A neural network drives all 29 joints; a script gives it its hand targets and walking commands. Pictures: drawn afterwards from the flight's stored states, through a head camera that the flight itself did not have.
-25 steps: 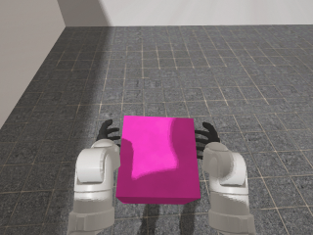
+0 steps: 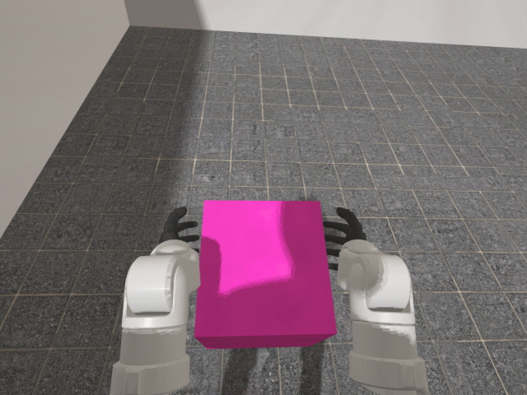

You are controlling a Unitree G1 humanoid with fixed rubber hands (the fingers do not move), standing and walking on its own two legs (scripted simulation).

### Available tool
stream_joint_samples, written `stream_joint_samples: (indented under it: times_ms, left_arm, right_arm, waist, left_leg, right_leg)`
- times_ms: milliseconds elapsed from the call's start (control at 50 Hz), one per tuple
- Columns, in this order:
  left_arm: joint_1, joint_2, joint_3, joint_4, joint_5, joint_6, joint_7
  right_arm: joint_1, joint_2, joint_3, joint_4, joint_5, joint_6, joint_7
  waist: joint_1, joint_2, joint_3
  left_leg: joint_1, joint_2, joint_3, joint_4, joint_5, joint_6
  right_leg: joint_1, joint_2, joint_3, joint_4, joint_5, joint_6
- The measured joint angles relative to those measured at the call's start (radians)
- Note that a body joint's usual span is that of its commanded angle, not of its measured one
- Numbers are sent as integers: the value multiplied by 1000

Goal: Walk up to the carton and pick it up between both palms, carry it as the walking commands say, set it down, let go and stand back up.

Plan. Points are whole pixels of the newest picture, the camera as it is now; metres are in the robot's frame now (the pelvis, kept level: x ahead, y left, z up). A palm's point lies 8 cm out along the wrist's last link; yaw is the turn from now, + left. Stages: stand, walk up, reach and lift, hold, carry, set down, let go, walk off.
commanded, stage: carry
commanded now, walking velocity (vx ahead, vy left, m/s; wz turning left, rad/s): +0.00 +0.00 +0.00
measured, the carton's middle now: (260, 278) +0.32 +0.03 -0.01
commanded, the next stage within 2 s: hold in 1.88 s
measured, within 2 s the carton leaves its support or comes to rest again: neither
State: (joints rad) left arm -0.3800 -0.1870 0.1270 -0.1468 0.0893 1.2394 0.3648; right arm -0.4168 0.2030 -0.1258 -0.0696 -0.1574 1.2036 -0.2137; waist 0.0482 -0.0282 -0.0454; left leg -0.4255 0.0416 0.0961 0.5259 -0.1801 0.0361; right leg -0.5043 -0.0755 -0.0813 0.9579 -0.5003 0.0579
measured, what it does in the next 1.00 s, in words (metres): steps on the spot: right foot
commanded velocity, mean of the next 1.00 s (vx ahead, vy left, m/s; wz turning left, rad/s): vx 0.00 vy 0.00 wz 0.00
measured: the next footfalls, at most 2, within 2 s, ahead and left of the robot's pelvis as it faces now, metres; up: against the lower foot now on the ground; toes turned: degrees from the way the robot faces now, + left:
right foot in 0.12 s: +0.00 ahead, -0.10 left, +0.00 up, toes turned -6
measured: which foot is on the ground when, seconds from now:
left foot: down 0.00-1.00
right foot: up 0.00-0.10, down 0.12-1.00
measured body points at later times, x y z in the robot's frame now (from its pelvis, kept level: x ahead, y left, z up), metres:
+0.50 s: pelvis -0.03 +0.02 +0.00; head -0.06 +0.02 +0.45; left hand +0.28 +0.15 +0.09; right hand +0.27 -0.11 +0.09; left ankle +0.05 +0.10 -0.73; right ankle -0.04 -0.09 -0.73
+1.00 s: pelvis -0.02 -0.01 +0.00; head -0.04 -0.01 +0.45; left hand +0.29 +0.11 +0.09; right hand +0.28 -0.15 +0.09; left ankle +0.05 +0.10 -0.73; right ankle -0.04 -0.09 -0.73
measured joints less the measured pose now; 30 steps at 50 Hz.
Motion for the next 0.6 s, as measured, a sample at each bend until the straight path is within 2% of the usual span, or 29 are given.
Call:
stream_joint_samples:
  times_ms: [80,120,140,180,260,320,460,600]
  left_arm:
    - [-23,-9,8,10,6,0,-1]
    - [-32,-13,13,26,15,-1,-13]
    - [-32,-14,12,38,18,-5,-20]
    - [-30,-13,4,66,26,-7,-34]
    - [-33,-14,3,106,50,0,-64]
    - [-34,-14,8,120,66,-2,-78]
    - [-26,-10,11,134,56,0,-56]
    - [-31,-13,10,127,40,-4,-33]
  right_arm:
    - [2,-1,-6,-11,-18,-4,17]
    - [9,-4,-3,-14,-20,1,13]
    - [13,-6,-3,-13,-20,2,11]
    - [32,-13,1,-13,-10,11,-1]
    - [50,-20,9,-14,24,35,-47]
    - [43,-18,6,2,37,40,-68]
    - [22,-10,-9,52,25,33,-57]
    - [27,-12,-9,47,7,21,-31]
  waist:
    - [-5,15,-24]
    - [-12,20,-37]
    - [-16,35,-40]
    - [-31,59,-43]
    - [-64,64,-66]
    - [-74,53,-82]
    - [-52,36,-99]
    - [-32,44,-91]
  left_leg:
    - [-10,-17,11,-10,17,17]
    - [-12,-27,23,-6,19,20]
    - [-12,-24,26,-1,18,20]
    - [6,-20,29,-17,26,14]
    - [23,-26,36,-46,45,12]
    - [23,-28,41,-55,53,21]
    - [13,-26,42,-76,76,20]
    - [2,-15,32,-80,89,13]
  right_leg:
    - [97,36,-15,-193,33,-17]
    - [184,44,-24,-374,128,-25]
    - [205,50,-25,-425,190,-44]
    - [220,55,-24,-442,221,-62]
    - [227,50,-18,-451,222,-56]
    - [218,48,-13,-446,225,-53]
    - [199,50,-14,-446,237,-59]
    - [192,63,-23,-457,248,-71]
